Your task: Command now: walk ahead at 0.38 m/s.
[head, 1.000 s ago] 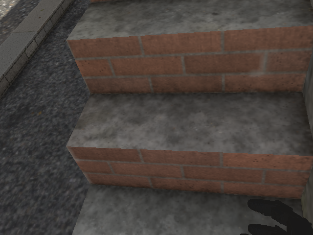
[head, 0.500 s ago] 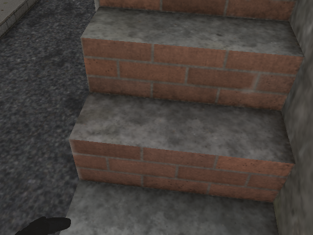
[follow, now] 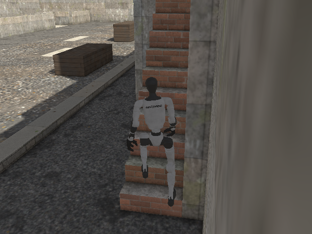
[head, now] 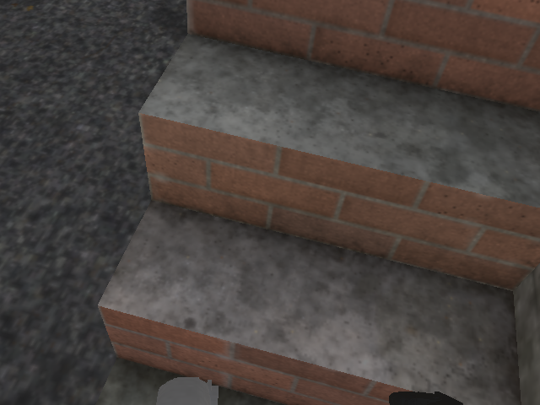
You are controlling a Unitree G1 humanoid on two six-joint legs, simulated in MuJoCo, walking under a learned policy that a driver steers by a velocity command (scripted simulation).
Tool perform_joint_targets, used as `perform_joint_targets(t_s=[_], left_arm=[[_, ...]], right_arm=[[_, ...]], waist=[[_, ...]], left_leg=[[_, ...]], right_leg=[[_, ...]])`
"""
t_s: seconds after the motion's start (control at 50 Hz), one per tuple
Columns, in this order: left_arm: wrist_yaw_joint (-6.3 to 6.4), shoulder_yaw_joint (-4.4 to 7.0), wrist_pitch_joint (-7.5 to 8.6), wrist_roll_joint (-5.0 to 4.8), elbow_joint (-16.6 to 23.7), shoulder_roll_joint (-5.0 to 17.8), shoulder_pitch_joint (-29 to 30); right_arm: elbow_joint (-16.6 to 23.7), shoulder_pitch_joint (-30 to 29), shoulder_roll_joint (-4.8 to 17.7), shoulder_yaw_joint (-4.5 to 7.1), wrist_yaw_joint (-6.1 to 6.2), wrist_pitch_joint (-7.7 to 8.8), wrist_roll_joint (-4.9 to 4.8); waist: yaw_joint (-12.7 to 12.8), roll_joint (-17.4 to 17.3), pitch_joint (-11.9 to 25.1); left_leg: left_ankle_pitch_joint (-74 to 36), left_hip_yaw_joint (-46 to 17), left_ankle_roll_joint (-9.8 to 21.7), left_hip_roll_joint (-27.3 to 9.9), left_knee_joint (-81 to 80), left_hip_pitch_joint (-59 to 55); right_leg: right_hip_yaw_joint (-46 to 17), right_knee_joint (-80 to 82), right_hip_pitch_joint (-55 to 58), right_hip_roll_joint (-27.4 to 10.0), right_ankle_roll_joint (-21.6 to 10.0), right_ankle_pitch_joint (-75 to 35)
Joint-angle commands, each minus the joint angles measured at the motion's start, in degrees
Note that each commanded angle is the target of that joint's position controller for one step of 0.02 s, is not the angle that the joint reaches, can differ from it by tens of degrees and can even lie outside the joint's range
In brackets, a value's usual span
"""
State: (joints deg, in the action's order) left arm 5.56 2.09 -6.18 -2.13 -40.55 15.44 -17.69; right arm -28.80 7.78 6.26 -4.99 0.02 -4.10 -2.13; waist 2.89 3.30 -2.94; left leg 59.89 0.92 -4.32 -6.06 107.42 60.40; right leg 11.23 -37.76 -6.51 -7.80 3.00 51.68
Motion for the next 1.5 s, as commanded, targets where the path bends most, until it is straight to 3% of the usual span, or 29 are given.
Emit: perform_joint_targets(t_s=[0.02,0.08,0.14,0.18,0.22,0.26,0.3,0.32,0.34,0.36,0.44,0.48,0.52,0.56,0.6,0.64,0.66,0.68,0.7,0.84,0.88,0.9,0.94,1.04,1.34,1.38,1.4,1.44,1.5], left_arm=[[1.72,4.92,2.15,0.44,4.94,18.79,-8.31],[-1.75,2.08,5.60,3.21,12.30,14.77,27.60],[-4.46,-0.49,8.01,3.55,17.36,7.04,40.49],[-5.63,-2.88,8.57,0.77,20.14,-3.08,39.08],[-7.90,-5.63,9.58,-1.02,20.38,-9.10,46.51],[-9.28,-6.99,7.88,-0.51,18.57,-14.56,35.88],[-10.25,-6.56,5.72,3.14,17.80,-18.06,14.43],[-8.91,-5.64,4.25,1.07,21.87,-11.18,19.80],[-6.89,-3.61,3.72,-0.33,22.50,-0.93,28.03],[-6.54,-3.80,2.91,1.29,24.35,-1.20,32.21],[-4.82,-2.19,4.00,4.85,17.28,4.81,16.39],[-5.92,-4.79,4.00,5.71,15.07,-1.74,18.32],[-10.14,-6.63,3.13,6.12,9.79,-8.99,29.77],[-10.61,-6.33,2.36,1.91,8.48,-6.52,31.69],[-7.12,-3.22,4.87,1.84,3.80,-0.33,14.29],[-4.43,-0.41,6.53,0.37,-1.83,2.42,-0.43],[-3.71,3.03,8.61,1.27,4.14,10.44,15.40],[-2.21,0.21,8.84,5.65,6.44,3.31,12.16],[-2.28,-0.25,8.51,6.48,6.77,1.92,11.58],[-4.68,-0.93,8.14,1.04,3.59,4.74,2.76],[-5.33,-2.30,9.45,0.79,4.16,-0.45,4.83],[-5.14,-2.06,10.95,-0.05,6.18,-1.18,6.23],[-5.10,0.56,10.13,-0.46,5.73,3.03,8.50],[-4.55,2.13,7.67,1.59,-0.26,0.87,-1.17],[-6.25,2.40,7.69,1.56,6.47,1.23,4.47],[-5.60,5.75,8.29,2.56,3.53,9.60,-10.53],[-5.49,6.35,9.47,2.79,3.86,15.59,-13.38],[-5.51,4.17,10.70,3.20,4.52,7.46,-8.11],[-4.05,2.38,10.27,3.30,6.81,4.64,2.74]], right_arm=[[13.15,-16.11,9.43,5.16,1.33,1.55,1.91],[1.77,23.04,11.88,7.13,2.86,-0.89,2.65],[-12.84,51.17,15.07,11.02,4.35,-1.91,4.51],[-15.48,50.58,6.89,8.39,4.52,-1.67,4.75],[-19.65,53.37,-2.80,5.07,4.58,0.17,6.08],[-17.82,39.92,-2.72,2.43,3.88,0.99,6.68],[-7.57,12.32,9.28,3.46,3.19,2.50,1.97],[-1.31,2.49,22.56,5.64,4.63,3.39,4.06],[1.70,-2.69,24.32,6.67,4.85,3.88,6.54],[-0.98,0.65,22.27,6.72,4.38,5.27,7.85],[-3.57,8.60,16.73,7.75,8.09,7.59,1.67],[-3.22,13.52,9.61,7.69,10.15,4.53,-1.38],[-5.10,24.47,1.36,8.18,9.10,1.59,-2.61],[-3.56,29.93,6.59,8.21,6.81,2.57,-3.52],[-3.06,20.99,2.58,5.50,3.31,5.08,0.58],[-2.55,11.35,5.41,5.06,0.62,8.22,4.34],[5.39,3.11,6.60,5.13,1.06,6.74,1.04],[3.07,-0.36,13.30,7.05,2.20,6.13,1.01],[4.78,-5.58,13.42,7.44,2.54,5.44,0.18],[-1.08,3.96,8.02,6.01,1.73,6.58,1.00],[-5.69,18.15,12.51,7.48,1.77,6.83,1.31],[-9.63,22.39,19.45,9.93,1.24,6.18,2.24],[-7.54,17.69,15.10,9.12,1.09,8.30,3.37],[-6.12,2.09,10.89,8.29,1.18,10.15,2.97],[-8.70,-0.60,18.11,11.34,0.28,9.49,0.43],[-5.75,-4.01,12.56,9.11,1.00,9.59,2.29],[-1.11,-4.80,6.81,7.32,0.96,11.08,3.92],[-2.53,-7.24,14.66,8.95,-0.49,12.87,1.21],[-3.82,-7.71,12.38,8.87,0.12,12.14,4.15]], waist=[[-1.67,-1.76,12.57],[-25.92,13.16,9.56],[-33.21,-3.01,13.11],[-25.00,-16.85,2.69],[-25.35,-9.56,0.93],[-11.19,-16.31,-0.82],[10.30,-32.44,-3.32],[6.78,-35.15,-7.97],[3.30,-24.09,-12.96],[1.08,-14.26,-8.58],[-1.63,-9.65,6.99],[-6.19,3.39,3.27],[-15.75,26.93,3.27],[-23.32,5.30,-2.62],[-12.15,-9.82,6.32],[-2.33,-5.65,17.59],[-10.03,15.22,22.29],[-3.97,-1.01,22.54],[-2.63,-3.45,14.64],[-2.64,3.24,-2.38],[-7.51,-7.36,3.26],[-8.76,-23.51,6.15],[-7.83,-10.57,0.12],[0.03,-10.33,0.49],[-0.19,-7.68,2.42],[5.23,5.64,9.62],[2.14,22.23,10.81],[2.50,4.82,7.72],[-3.01,-2.89,6.50]], left_leg=[[-22.51,-10.05,1.23,-1.22,-15.40,-6.25],[-30.34,-5.12,-0.20,2.12,2.78,-25.99],[-61.42,-6.15,4.51,4.99,-23.48,-59.48],[-56.28,-13.30,9.02,6.05,-41.51,-44.25],[-66.07,-7.71,9.77,1.63,-51.38,-37.53],[-55.30,-2.70,7.19,10.20,-62.68,-25.81],[-23.28,-46.03,7.08,11.14,-92.33,-2.35],[29.86,-75.17,10.96,0.38,-114.74,15.49],[34.01,-76.25,9.68,-3.36,-115.26,22.00],[25.12,-70.13,6.15,-1.76,-105.92,20.20],[-15.05,-34.97,0.77,8.85,-80.48,5.90],[-20.51,-13.96,-4.34,19.07,-49.45,-4.72],[-24.02,0.69,-2.46,29.41,18.47,-11.95],[-26.82,-8.05,0.67,29.38,16.20,-4.88],[-37.38,-9.04,2.28,21.79,15.16,5.66],[-44.37,-9.08,2.00,12.24,-4.32,15.60],[-57.93,-20.38,1.06,-3.99,-25.70,4.53],[-58.11,-17.76,-2.35,0.38,-20.10,3.25],[-53.55,-16.32,-3.28,0.39,-28.06,1.14],[-33.26,1.76,5.75,6.96,-83.47,-48.00],[-52.09,-9.18,10.99,-2.98,-84.53,-72.62],[-41.97,-24.02,19.27,-14.99,-89.08,-72.43],[-28.48,-26.49,20.79,-16.85,-96.94,-62.74],[-47.16,-5.04,12.92,-6.81,-100.09,-47.97],[-66.49,1.26,14.08,-9.35,-84.13,-53.70],[-60.23,8.81,7.32,-0.96,-51.03,-37.28],[-25.64,5.03,3.32,11.02,-33.60,-10.99],[-34.23,-5.87,6.44,3.40,-30.48,-6.09],[-47.89,-4.14,5.01,1.63,-39.77,-17.65]], right_leg=[[-21.54,26.59,9.04,-21.87,-11.15,-41.85],[-6.60,29.55,-5.57,-17.69,-8.49,-52.64],[9.25,11.43,-20.03,-5.51,-0.06,-38.99],[3.06,-14.97,-23.94,-3.04,-1.61,-4.28],[0.61,-29.38,-22.01,-6.96,-2.63,-6.67],[0.86,-58.73,-23.91,-1.38,-1.94,-11.16],[-10.19,-80.31,-23.71,7.13,0.52,-22.17],[-15.71,-86.93,-25.68,10.37,-0.23,-26.24],[-15.40,-88.20,-28.01,11.87,0.23,-32.55],[-16.94,-87.01,-23.23,11.73,-0.39,-37.18],[-18.36,-44.23,2.62,11.63,-3.73,-34.06],[-16.05,1.34,-6.64,5.39,-8.73,-36.00],[-6.49,26.96,-19.02,0.93,-9.98,-80.30],[-8.01,29.38,-16.07,3.24,-4.34,-71.75],[-8.22,11.62,5.43,0.21,-7.44,-68.97],[-10.75,10.62,31.52,-1.84,-9.94,-57.71],[-39.90,13.57,19.26,-17.95,-17.19,-32.65],[-43.20,20.74,15.48,-19.26,-21.09,-25.73],[-45.80,23.52,12.50,-19.94,-22.64,-24.66],[-25.34,23.28,-14.47,-3.73,-15.97,-26.81],[-15.59,4.11,-32.17,4.00,-9.29,-26.85],[-6.44,-5.42,-43.62,8.81,-5.85,-19.93],[-17.67,-24.45,-47.18,5.22,-4.55,-25.09],[-15.35,-37.28,-37.03,6.07,-0.75,-43.69],[-4.27,5.50,-14.33,6.79,-8.48,-34.22],[-18.70,14.72,7.66,1.25,-13.49,-39.72],[-51.33,23.49,19.52,-11.16,-25.66,-37.68],[-44.30,25.81,13.43,-11.25,-23.12,-31.12],[-29.26,24.67,-1.45,-4.42,-16.39,-53.50]])
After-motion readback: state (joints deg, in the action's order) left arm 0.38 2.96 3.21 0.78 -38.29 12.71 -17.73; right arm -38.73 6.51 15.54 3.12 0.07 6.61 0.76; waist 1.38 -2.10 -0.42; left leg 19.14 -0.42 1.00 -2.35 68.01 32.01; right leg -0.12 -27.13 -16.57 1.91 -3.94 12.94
